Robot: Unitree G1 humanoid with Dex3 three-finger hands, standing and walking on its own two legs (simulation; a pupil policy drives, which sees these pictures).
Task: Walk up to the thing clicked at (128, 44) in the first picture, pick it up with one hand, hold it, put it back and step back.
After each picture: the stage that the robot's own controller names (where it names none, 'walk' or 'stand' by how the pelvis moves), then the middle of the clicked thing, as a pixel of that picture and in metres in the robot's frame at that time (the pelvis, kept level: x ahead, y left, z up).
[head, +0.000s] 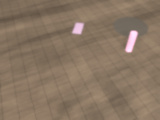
stand; (131, 41) +1.31 -0.48 -0.65
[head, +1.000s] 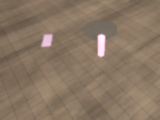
walk; (101, 46) +1.25 -0.05 -0.63
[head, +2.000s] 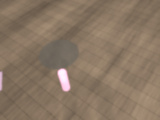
walk; (64, 80) +0.77 +0.26 -0.65
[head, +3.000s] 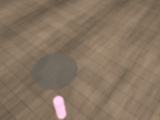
walk; (60, 108) +0.52 +0.21 -0.63
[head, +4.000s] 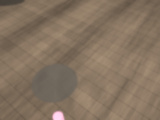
stand; out of the picture +0.45 +0.21 -0.66
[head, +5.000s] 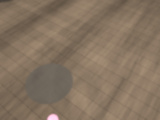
stand; out of the picture +0.40 +0.23 -0.64
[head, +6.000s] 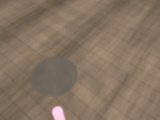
stand; (59, 117) +0.43 +0.21 -0.65
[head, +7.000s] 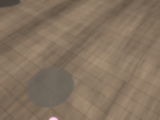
stand; out of the picture +0.41 +0.24 -0.65
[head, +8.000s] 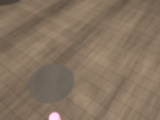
stand; out of the picture +0.43 +0.24 -0.66
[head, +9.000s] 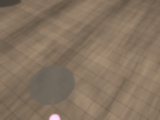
stand; out of the picture +0.42 +0.25 -0.66
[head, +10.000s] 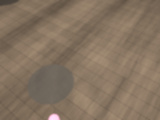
go down; out of the picture +0.41 +0.25 -0.66
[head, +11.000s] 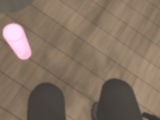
go down; (19, 44) +0.50 +0.25 -0.28
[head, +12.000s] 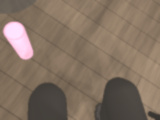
approach; (21, 43) +0.51 +0.25 -0.26
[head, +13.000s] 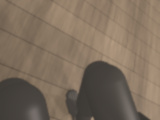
close in; out of the picture +0.49 +0.29 -0.17
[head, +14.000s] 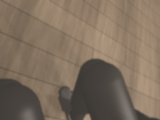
close; out of the picture +0.48 +0.30 -0.17
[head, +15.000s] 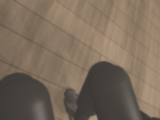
lift; out of the picture +0.41 +0.27 -0.16
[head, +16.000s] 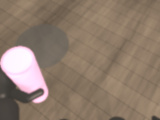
lift; (30, 80) +0.33 +0.18 +0.04
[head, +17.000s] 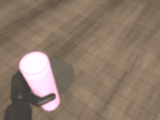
hold; (43, 86) +0.31 +0.15 +0.07
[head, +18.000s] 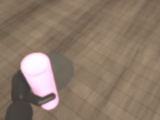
hold; (43, 86) +0.32 +0.16 +0.05
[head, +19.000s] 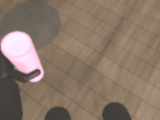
crouch; (27, 62) +0.40 +0.19 -0.02
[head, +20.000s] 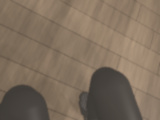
lower; out of the picture +0.50 +0.26 -0.09
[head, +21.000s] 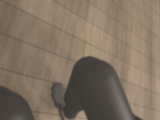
lower; out of the picture +0.48 +0.28 -0.18
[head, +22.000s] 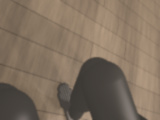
lower; out of the picture +0.47 +0.29 -0.17
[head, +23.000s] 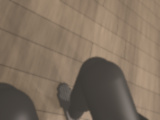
lower; out of the picture +0.46 +0.29 -0.18
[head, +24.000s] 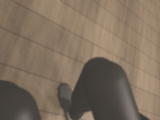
rest; out of the picture +0.46 +0.29 -0.17
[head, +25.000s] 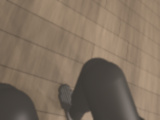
open; out of the picture +0.47 +0.28 -0.18
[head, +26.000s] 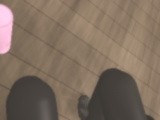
stand; (0, 33) +0.48 +0.25 -0.20
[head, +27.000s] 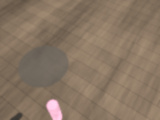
stand; (55, 111) +0.43 +0.20 -0.56
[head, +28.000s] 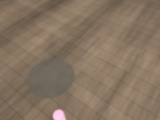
stand; out of the picture +0.43 +0.19 -0.60
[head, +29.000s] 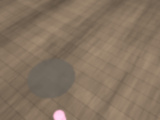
stand; out of the picture +0.43 +0.19 -0.60
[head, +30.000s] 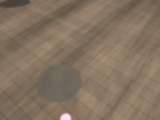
stand; out of the picture +0.44 +0.18 -0.65
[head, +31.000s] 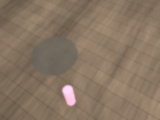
walk; (69, 96) +0.49 +0.14 -0.63
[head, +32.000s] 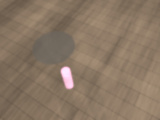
walk; (67, 78) +0.69 +0.20 -0.64
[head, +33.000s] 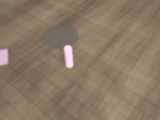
stand; (68, 57) +1.05 +0.17 -0.64
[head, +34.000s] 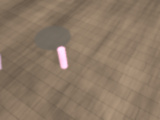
stand; (62, 58) +1.04 +0.25 -0.65
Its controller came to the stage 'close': yes
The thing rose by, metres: 0.69
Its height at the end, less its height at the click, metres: +0.00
